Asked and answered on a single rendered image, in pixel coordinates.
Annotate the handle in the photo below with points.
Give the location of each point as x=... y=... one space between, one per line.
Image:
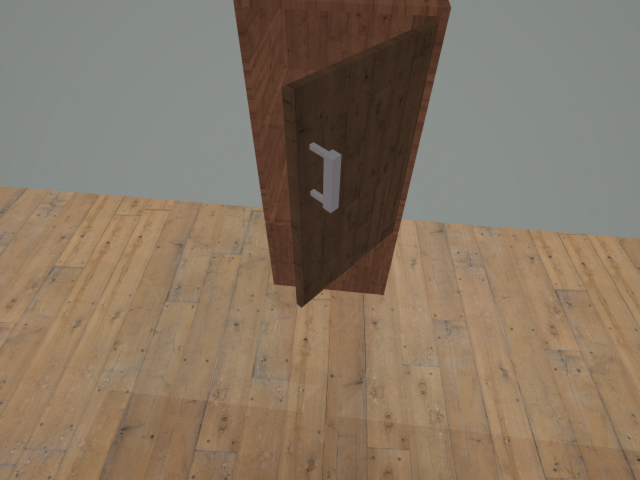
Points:
x=331 y=178

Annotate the cupboard door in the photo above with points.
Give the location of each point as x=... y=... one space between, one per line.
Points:
x=364 y=107

